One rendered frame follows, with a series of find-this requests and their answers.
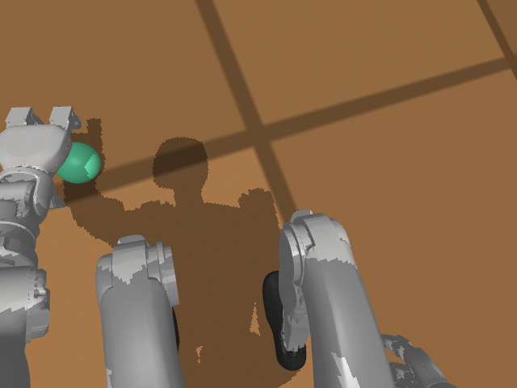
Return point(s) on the left robot arm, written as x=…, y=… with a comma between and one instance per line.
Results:
x=25, y=196

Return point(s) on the left robot hand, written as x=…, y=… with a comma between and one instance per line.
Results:
x=28, y=142

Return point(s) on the ball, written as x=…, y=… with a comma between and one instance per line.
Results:
x=82, y=164

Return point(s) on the right robot hand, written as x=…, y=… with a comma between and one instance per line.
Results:
x=420, y=370

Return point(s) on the right robot foot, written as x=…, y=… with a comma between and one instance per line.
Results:
x=274, y=313

